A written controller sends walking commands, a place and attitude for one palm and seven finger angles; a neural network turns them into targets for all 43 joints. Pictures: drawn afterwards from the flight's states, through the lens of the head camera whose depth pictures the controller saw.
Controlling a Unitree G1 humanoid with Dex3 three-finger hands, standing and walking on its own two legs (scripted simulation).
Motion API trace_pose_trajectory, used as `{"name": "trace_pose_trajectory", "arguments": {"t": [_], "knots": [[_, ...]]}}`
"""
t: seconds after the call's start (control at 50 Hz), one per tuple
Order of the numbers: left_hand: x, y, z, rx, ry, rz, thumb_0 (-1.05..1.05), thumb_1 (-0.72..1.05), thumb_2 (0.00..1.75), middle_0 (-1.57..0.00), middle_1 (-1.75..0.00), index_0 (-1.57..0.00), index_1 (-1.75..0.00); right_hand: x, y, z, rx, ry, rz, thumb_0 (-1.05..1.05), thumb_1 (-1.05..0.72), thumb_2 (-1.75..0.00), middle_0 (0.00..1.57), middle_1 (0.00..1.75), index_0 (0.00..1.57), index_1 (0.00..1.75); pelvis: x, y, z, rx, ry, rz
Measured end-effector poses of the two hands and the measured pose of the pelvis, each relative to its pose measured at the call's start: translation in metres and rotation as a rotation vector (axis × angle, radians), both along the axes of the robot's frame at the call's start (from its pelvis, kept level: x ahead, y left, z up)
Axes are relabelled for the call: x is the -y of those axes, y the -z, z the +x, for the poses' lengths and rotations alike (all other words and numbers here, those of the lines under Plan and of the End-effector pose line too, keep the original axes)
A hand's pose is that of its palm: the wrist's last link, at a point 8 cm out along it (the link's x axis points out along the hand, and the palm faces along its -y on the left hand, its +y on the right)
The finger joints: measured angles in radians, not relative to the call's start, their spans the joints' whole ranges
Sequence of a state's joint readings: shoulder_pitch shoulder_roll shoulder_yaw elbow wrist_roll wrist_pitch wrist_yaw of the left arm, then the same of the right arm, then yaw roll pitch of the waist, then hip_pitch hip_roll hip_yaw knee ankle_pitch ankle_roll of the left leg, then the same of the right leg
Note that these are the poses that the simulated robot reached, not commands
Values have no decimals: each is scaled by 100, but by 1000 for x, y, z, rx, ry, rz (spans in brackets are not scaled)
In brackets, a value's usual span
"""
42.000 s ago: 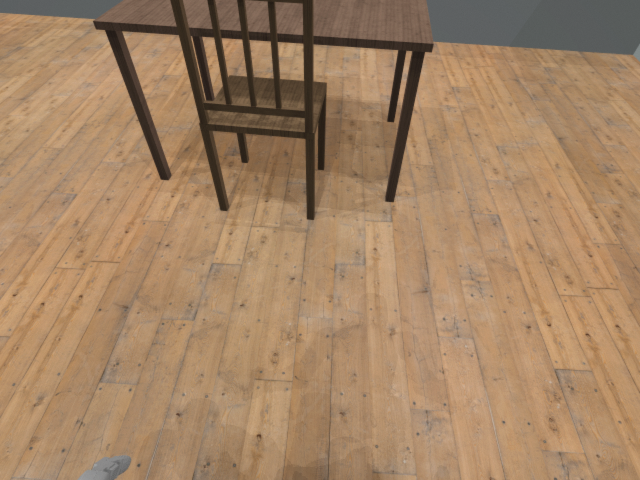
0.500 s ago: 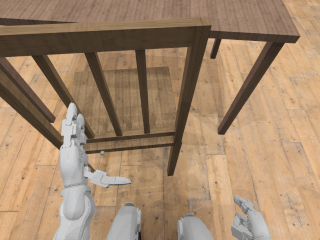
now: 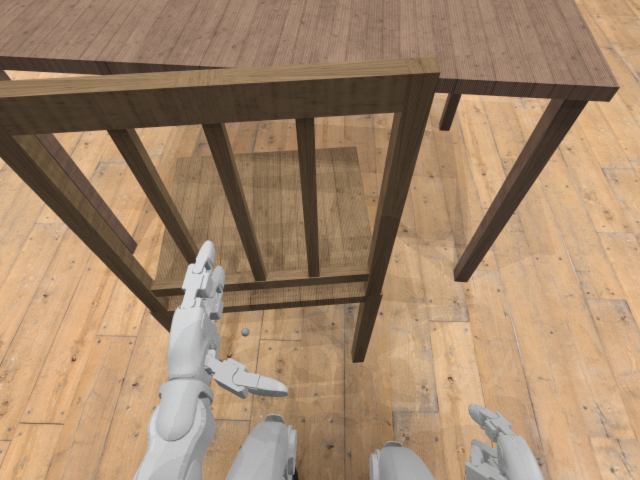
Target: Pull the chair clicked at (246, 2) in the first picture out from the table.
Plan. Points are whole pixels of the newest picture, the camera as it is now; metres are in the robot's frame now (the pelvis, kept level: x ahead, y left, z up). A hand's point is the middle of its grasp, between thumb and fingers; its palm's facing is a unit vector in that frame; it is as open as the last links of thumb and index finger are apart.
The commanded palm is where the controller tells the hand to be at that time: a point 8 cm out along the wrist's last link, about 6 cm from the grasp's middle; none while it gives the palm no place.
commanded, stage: aim the fingers beside a spindle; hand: left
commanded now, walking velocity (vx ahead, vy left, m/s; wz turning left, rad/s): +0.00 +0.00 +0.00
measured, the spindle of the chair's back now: (242, 218) +0.44 +0.13 +0.04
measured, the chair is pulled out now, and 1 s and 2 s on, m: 0.16 0.15 0.15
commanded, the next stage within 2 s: push the fingers through the gap in 1.78 s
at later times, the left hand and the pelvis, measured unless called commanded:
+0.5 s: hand (297, 351) +0.28 +0.05 -0.01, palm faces -0.07 -0.99 +0.08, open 16.9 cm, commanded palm +0.27 +0.15 +0.03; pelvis +0.00 +0.00 -0.01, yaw -1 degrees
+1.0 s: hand (222, 297) +0.31 +0.13 +0.06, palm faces +0.23 -0.97 -0.05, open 16.9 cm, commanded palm +0.27 +0.14 +0.02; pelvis +0.00 -0.01 -0.01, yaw -1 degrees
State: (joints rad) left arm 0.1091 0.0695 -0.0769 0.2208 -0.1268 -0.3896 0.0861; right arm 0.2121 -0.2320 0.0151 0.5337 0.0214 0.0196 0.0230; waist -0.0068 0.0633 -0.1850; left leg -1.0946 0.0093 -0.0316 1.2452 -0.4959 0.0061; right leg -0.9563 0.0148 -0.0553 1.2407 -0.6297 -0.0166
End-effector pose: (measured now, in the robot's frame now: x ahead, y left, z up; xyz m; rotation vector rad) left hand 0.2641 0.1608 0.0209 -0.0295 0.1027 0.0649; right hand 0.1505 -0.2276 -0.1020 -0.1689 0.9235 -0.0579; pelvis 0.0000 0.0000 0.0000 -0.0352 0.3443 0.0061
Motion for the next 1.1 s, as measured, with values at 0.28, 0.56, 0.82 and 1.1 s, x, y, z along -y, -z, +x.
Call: {"name": "trace_pose_trajectory", "arguments": {"t": [0.28,0.56,0.82,1.1], "knots": [[-32,-41,14,258,-170,110,-2,-50,30,-6,-8,-7,-8,2,3,3,13,-4,-22,1,-91,-90,20,30,20,30,1,8,-4,-7,11,-2],[24,-4,12,164,5,40,-2,-50,30,-7,-8,-7,-8,10,0,1,29,38,-77,1,-91,-90,20,30,20,30,3,13,-3,-26,25,7],[53,37,-16,-123,114,-85,-2,-50,30,-7,-9,-5,-7,7,-5,3,20,6,-48,1,-91,-89,20,30,20,30,3,3,0,-21,10,6],[7,-8,14,31,-18,35,-2,-50,30,-5,-8,-5,-7,8,4,1,-5,-5,6,1,-91,-90,20,30,20,30,8,1,-1,0,-2,6]]}}
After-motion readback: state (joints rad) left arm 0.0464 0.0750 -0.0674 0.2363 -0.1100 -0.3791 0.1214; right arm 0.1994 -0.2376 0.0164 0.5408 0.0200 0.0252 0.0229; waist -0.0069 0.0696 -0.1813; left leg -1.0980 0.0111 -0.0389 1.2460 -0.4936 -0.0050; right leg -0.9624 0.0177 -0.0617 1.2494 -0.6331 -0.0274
